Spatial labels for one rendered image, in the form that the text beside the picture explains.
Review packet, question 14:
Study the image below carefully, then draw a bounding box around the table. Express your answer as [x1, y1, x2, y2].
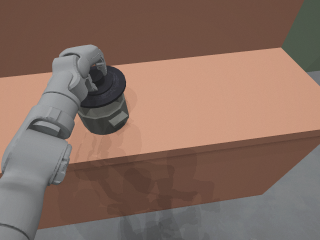
[0, 0, 320, 230]

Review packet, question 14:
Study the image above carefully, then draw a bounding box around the lid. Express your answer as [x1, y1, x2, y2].
[80, 65, 126, 109]

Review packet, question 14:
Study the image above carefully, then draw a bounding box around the left robot hand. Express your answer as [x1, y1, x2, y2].
[59, 44, 107, 92]

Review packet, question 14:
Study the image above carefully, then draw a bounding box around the robot left forearm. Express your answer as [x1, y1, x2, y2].
[1, 51, 90, 175]

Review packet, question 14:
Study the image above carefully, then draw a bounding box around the robot left upper arm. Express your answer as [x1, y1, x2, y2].
[0, 128, 72, 240]

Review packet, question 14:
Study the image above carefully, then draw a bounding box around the pot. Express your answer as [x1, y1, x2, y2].
[77, 93, 129, 135]

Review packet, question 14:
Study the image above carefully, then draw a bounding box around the knob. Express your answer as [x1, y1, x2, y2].
[89, 69, 105, 87]

